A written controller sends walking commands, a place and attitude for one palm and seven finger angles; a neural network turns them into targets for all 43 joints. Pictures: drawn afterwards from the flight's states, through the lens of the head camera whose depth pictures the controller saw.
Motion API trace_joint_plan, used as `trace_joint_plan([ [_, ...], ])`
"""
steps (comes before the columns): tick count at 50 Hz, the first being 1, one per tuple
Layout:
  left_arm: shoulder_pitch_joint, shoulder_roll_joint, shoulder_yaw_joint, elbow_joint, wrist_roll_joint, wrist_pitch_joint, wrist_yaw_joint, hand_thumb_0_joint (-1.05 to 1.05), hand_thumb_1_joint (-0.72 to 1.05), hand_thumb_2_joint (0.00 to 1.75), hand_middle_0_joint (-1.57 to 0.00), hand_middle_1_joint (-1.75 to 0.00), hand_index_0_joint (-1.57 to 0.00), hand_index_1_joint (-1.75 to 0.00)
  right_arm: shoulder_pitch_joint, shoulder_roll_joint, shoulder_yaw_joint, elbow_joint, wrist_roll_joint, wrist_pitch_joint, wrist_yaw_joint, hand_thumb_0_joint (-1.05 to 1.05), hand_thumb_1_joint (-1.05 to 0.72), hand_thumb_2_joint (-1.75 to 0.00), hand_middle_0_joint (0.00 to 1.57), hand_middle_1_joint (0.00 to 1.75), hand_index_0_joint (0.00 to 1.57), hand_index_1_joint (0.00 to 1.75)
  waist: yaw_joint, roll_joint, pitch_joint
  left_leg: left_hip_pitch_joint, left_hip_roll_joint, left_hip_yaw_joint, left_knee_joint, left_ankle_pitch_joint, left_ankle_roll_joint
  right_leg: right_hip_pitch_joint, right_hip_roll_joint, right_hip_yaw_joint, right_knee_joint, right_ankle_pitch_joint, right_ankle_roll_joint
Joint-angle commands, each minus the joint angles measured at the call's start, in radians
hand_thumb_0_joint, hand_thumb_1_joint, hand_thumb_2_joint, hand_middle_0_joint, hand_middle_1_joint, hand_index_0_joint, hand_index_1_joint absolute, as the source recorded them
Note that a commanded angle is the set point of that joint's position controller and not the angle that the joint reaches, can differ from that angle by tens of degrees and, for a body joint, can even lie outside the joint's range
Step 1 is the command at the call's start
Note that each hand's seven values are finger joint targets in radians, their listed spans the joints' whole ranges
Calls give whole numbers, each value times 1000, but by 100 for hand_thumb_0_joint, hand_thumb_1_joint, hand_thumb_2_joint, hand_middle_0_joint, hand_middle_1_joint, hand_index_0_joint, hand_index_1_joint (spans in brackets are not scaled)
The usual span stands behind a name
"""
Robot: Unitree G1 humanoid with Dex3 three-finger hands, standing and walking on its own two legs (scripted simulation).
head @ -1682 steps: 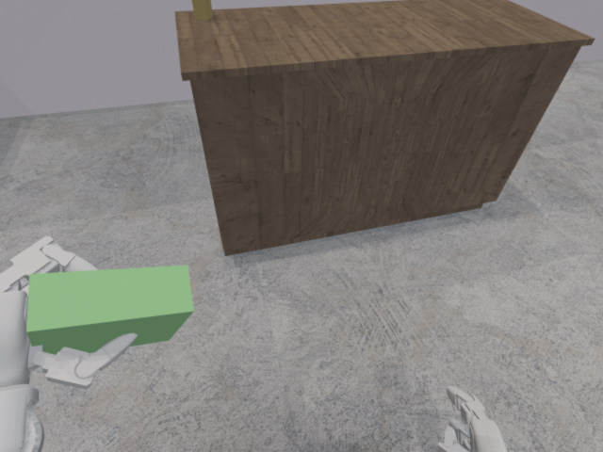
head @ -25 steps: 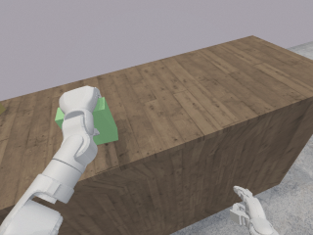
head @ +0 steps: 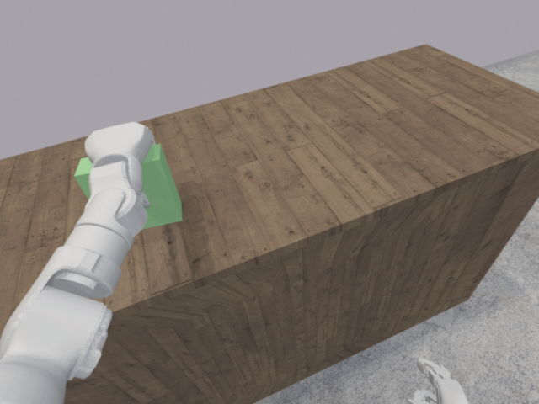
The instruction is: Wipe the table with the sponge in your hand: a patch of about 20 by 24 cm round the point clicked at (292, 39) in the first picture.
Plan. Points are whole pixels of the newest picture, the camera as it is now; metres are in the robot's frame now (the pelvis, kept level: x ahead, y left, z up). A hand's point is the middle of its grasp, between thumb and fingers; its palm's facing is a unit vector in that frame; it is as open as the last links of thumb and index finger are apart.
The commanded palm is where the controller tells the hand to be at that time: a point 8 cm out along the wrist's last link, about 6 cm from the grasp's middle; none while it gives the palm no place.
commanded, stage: wipe forward along the third lane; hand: left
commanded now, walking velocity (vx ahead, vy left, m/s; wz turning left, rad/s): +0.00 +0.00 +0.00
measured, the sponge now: (139, 201) +0.41 +0.24 +0.11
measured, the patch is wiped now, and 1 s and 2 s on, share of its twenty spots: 0.85 0.95 0.95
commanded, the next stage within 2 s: wipe back along the third lane in 0.82 s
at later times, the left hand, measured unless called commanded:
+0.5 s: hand (133, 158) +0.46 +0.25 +0.16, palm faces -0.07 +0.00 -1.00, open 9.3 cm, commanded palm +0.45 +0.27 +0.20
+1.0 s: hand (126, 146) +0.50 +0.28 +0.16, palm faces -0.07 -0.01 -1.00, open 9.3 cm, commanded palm +0.47 +0.28 +0.19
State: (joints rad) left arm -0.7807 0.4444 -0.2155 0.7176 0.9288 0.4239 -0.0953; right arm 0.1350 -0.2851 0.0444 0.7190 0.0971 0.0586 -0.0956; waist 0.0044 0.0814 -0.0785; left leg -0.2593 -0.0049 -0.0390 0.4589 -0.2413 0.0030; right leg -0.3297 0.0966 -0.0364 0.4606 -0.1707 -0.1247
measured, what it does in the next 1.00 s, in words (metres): shifts its weight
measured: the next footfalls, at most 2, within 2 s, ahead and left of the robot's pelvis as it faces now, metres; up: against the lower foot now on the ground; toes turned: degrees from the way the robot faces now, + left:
none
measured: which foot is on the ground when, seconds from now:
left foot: down 0.00-1.00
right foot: down 0.00-1.00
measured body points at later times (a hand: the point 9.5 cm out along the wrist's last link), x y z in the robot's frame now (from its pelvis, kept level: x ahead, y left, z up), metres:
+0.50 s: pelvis +0.01 +0.01 +0.00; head +0.02 -0.03 +0.45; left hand +0.46 +0.25 +0.22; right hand +0.12 -0.25 -0.13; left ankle +0.00 +0.15 -0.74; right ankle +0.04 -0.03 -0.74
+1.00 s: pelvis +0.03 +0.04 +0.01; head +0.05 +0.02 +0.45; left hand +0.50 +0.28 +0.22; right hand +0.09 -0.23 -0.13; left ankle +0.00 +0.15 -0.74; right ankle +0.04 -0.03 -0.74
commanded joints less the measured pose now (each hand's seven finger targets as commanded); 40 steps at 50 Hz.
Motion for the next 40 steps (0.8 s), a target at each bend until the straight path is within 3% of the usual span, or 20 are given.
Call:
trace_joint_plan([
  [1, -328, 215, 51, 48, 54, -30, 36, 0, 10, 130, -120, -160, -120, -160, -94, -112, -39, -133, -5, -40, -5, 0, -90, -90, 20, 30, 20, 30, -15, -186, -152, -152, -20, 31, -29, -17, 35, 197, -155, 228, -157, -165, 96],
  [3, -335, 238, 79, 50, 53, -53, 41, 0, 10, 130, -120, -160, -120, -160, -78, -113, -43, -133, -4, -39, -2, 0, -90, -90, 20, 30, 20, 30, -8, -154, -187, -153, -20, 26, -33, 2, 35, 217, -153, 221, -139, -100, 91],
  [5, -305, 195, 57, 57, 50, -67, 50, 0, 10, 130, -120, -160, -120, -160, -63, -112, -46, -139, -5, -35, 2, 0, -90, -90, 20, 30, 20, 30, -8, -183, -188, -156, -21, 33, -34, 12, 39, 229, -149, 202, -129, -40, 96],
  [6, -278, 215, 79, 62, 47, -70, 55, 0, 10, 130, -120, -160, -120, -160, -62, -116, -48, -136, -6, -32, 2, 0, -90, -90, 20, 30, 20, 30, -2, -191, -187, -156, -21, 36, -33, 10, 39, 229, -148, 203, -131, -40, 99],
  [11, -372, 243, 78, 94, 41, -75, 73, 0, 10, 130, -120, -160, -120, -160, -42, -125, -50, -112, -2, -31, -2, 0, -90, -90, 20, 30, 20, 30, -25, -208, -161, -178, -19, 37, -37, -16, 39, 206, -150, 215, -150, -87, 105],
  [13, -420, 269, 88, 108, 50, -73, 79, 0, 10, 130, -120, -160, -120, -160, -40, -126, -49, -105, -1, -30, -4, 0, -90, -90, 20, 30, 20, 30, -26, -169, -160, -177, -20, 33, -50, -15, 39, 190, -144, 205, -152, -107, 99],
  [17, -458, 237, 51, 155, 65, -69, 81, 0, 10, 130, -120, -160, -120, -160, -17, -125, -50, -97, -1, -31, -2, 0, -90, -90, 20, 30, 20, 30, -42, -158, -177, -174, -21, 39, -54, -20, 41, 190, -142, 193, -153, -110, 102],
  [18, -480, 262, 69, 153, 66, -73, 79, 0, 10, 130, -120, -160, -120, -160, -16, -127, -50, -94, -1, -32, -3, 0, -90, -90, 20, 30, 20, 30, -40, -155, -191, -171, -20, 34, -59, -14, 41, 193, -140, 189, -152, -97, 99],
  [21, -493, 265, 65, 193, 66, -77, 79, 0, 10, 130, -120, -160, -120, -160, 2, -130, -50, -90, -3, -33, -6, 0, -90, -90, 20, 30, 20, 30, -53, -182, -192, -184, -19, 39, -55, -21, 43, 203, -143, 192, -153, -90, 106],
  [23, -521, 316, 102, 208, 66, -87, 79, 0, 10, 130, -120, -160, -120, -160, 10, -137, -52, -84, -5, -34, -9, 0, -90, -90, 20, 30, 20, 30, -53, -184, -204, -193, -16, 34, -52, -11, 42, 214, -144, 204, -151, -74, 103],
  [26, -503, 303, 81, 231, 77, -94, 78, 0, 10, 130, -120, -160, -120, -160, 18, -137, -50, -89, -7, -28, -8, 0, -90, -90, 20, 30, 20, 30, -58, -176, -202, -198, -18, 42, -55, -16, 42, 211, -141, 194, -147, -60, 106],
  [28, -532, 353, 116, 233, 84, -102, 79, 0, 10, 130, -120, -160, -120, -160, 27, -143, -51, -83, -7, -27, -8, 0, -90, -90, 20, 30, 20, 30, -54, -151, -227, -199, -16, 37, -58, 0, 42, 219, -137, 191, -138, -33, 100],
  [31, -538, 316, 81, 254, 87, -102, 80, 0, 10, 130, -120, -160, -120, -160, 37, -141, -51, -85, -7, -25, -6, 0, -90, -90, 20, 30, 20, 30, -69, -144, -204, -194, -17, 48, -60, -11, 44, 195, -134, 179, -145, -38, 106],
  [33, -565, 336, 98, 261, 86, -106, 77, 0, 10, 130, -120, -160, -120, -160, 46, -145, -52, -77, -7, -26, -8, 0, -90, -90, 20, 30, 20, 30, -68, -142, -218, -190, -16, 39, -69, 2, 45, 196, -129, 167, -140, -11, 100],
  [37, -575, 311, 77, 291, 99, -107, 80, 0, 10, 130, -120, -160, -120, -160, 74, -146, -56, -68, -10, -25, -6, 0, -90, -90, 20, 30, 20, 30, -79, -145, -237, -170, -16, 46, -71, 25, 47, 189, -121, 139, -130, 38, 103],
  [38, -578, 307, 87, 275, 99, -114, 78, 0, 10, 130, -120, -160, -120, -160, 76, -145, -57, -67, -12, -27, -5, 0, -90, -90, 20, 30, 20, 30, -70, -118, -268, -150, -17, 42, -72, 72, 47, 201, -118, 130, -117, 109, 94],
  [40, -519, 315, 106, 281, 99, -118, 84, 0, 10, 130, -120, -160, -120, -160, 91, -148, -63, -68, -17, -20, -1, 0, -90, -90, 20, 30, 20, 30, -60, -158, -300, -144, -18, 51, -65, 101, 51, 242, -117, 129, -109, 175, 99],
])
